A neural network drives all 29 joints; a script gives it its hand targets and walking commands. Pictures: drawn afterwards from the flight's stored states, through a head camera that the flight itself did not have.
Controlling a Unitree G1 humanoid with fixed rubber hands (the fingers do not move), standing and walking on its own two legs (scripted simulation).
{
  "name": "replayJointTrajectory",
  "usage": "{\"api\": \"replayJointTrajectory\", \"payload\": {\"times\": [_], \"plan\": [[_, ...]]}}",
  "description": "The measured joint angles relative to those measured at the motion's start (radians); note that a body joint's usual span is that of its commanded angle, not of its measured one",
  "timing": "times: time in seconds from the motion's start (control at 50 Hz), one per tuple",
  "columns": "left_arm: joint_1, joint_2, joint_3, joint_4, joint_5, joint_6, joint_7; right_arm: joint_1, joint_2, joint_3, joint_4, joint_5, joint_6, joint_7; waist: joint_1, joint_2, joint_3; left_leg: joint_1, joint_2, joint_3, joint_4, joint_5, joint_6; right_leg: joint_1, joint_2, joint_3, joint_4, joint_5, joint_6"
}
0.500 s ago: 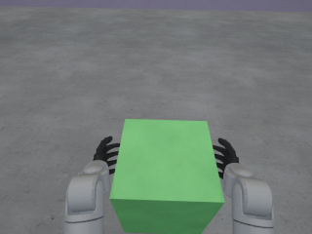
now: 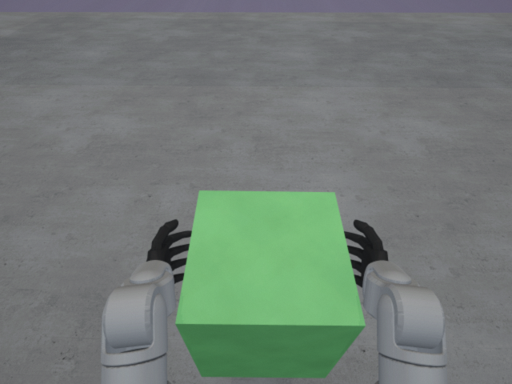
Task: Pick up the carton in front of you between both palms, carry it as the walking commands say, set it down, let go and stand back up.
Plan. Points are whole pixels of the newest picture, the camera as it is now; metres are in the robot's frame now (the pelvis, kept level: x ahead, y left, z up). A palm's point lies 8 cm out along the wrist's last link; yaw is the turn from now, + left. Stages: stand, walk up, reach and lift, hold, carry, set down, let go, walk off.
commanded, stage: carry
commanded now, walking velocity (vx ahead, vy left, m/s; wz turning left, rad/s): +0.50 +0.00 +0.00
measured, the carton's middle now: (265, 288) +0.28 +0.00 +0.02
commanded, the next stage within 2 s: none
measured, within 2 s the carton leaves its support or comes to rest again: neither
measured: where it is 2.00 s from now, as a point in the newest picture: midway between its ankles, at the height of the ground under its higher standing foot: (254, 293)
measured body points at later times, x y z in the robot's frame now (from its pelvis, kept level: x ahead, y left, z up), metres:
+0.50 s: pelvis +0.32 +0.01 -0.01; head +0.30 +0.02 +0.44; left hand +0.60 +0.17 +0.09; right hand +0.60 -0.14 +0.09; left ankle +0.44 +0.11 -0.73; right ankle +0.14 -0.10 -0.73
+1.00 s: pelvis +0.62 +0.00 +0.00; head +0.62 -0.01 +0.45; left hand +0.90 +0.15 +0.08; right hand +0.91 -0.15 +0.07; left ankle +0.46 +0.11 -0.71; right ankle +0.74 -0.08 -0.73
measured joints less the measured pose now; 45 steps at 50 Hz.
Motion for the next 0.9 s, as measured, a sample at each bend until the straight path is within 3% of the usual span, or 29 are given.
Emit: {"api": "replayJointTrajectory", "payload": {"times": [0.04,0.1,0.16,0.32,0.46,0.5,0.52,0.56,0.6,0.64,0.78,0.9], "plan": [[-0.018,-0.003,-0.004,0.045,0.002,-0.012,-0.002,-0.007,-0.004,-0.017,0.016,-0.005,0.002,0.001,0.009,0.031,0.002,-0.052,0.049,-0.017,0.21,-0.061,-0.007,0.021,0.021,-0.026,0.041,0.014,-0.04],[-0.028,-0.004,-0.009,0.116,0.007,-0.024,-0.003,-0.001,-0.003,-0.037,0.056,-0.01,0.003,0.002,0.026,0.028,0.029,-0.281,0.029,-0.117,0.675,-0.052,0.016,0.054,0.02,-0.034,0.074,-0.081,-0.062],[-0.001,-0.001,-0.008,0.114,0.002,-0.032,-0.004,0.013,-0.002,-0.021,0.066,-0.015,-0.004,0.002,0.032,0.017,0.058,-0.463,0.023,-0.126,0.809,0.04,0.04,0.138,0.023,-0.031,-0.016,-0.083,-0.048],[0.04,0.002,-0.012,0.033,-0.015,-0.064,-0.005,0.043,-0.004,0.019,0.002,-0.015,-0.04,0.001,0.031,0.0,0.061,-0.641,0.048,-0.086,0.441,0.243,0.017,0.361,0.03,-0.006,-0.21,-0.121,-0.02],[0.015,0.001,-0.024,-0.028,-0.01,-0.028,-0.005,0.034,-0.004,0.006,-0.072,0.001,-0.009,-0.004,0.02,-0.008,0.032,-0.566,0.016,-0.007,0.173,0.348,0.046,0.541,0.022,0.006,-0.206,-0.277,0.044],[-0.001,0.002,-0.015,-0.033,-0.004,-0.012,-0.005,0.011,-0.002,0.0,-0.06,0.004,0.0,-0.004,0.016,-0.026,0.028,-0.508,-0.008,0.027,0.143,0.338,0.073,0.544,-0.008,0.015,-0.077,-0.377,0.063],[-0.01,0.003,-0.002,-0.024,-0.003,-0.008,-0.004,-0.005,0.0,0.001,-0.033,0.003,-0.005,-0.004,0.01,-0.048,0.03,-0.51,-0.019,0.042,0.191,0.314,0.098,0.496,-0.04,0.027,0.062,-0.381,0.06],[-0.021,0.005,0.017,0.002,0.0,0.003,-0.004,-0.029,0.004,-0.002,0.017,0.0,-0.006,-0.004,-0.001,-0.05,0.044,-0.493,-0.017,0.049,0.228,0.252,0.121,0.34,-0.031,0.105,0.401,-0.375,0.047],[-0.024,-0.004,0.025,0.022,0.006,0.009,-0.004,-0.028,0.004,-0.008,0.037,0.0,0.0,-0.003,-0.004,-0.036,0.063,-0.444,-0.013,0.047,0.185,0.239,0.111,0.188,-0.008,0.139,0.624,-0.34,0.024],[-0.023,-0.003,0.014,0.032,0.009,0.009,-0.004,-0.016,0.003,-0.013,0.036,0.003,-0.002,-0.003,-0.006,-0.028,0.076,-0.387,-0.016,0.042,0.121,0.237,0.109,0.074,-0.01,0.138,0.669,-0.273,0.011],[-0.018,-0.003,-0.014,-0.01,0.006,-0.013,0.0,0.003,0.0,-0.02,-0.027,0.015,-0.019,-0.002,-0.005,-0.014,0.084,-0.192,-0.022,0.013,-0.047,0.205,0.087,-0.117,-0.04,0.111,0.388,-0.095,0.035],[-0.021,-0.003,-0.004,-0.042,0.002,-0.008,0.001,-0.015,0.002,-0.012,-0.041,0.006,-0.015,0.005,0.015,-0.015,0.075,-0.054,-0.012,0.008,-0.037,0.081,0.037,-0.069,0.004,0.034,0.072,0.078,0.036]]}}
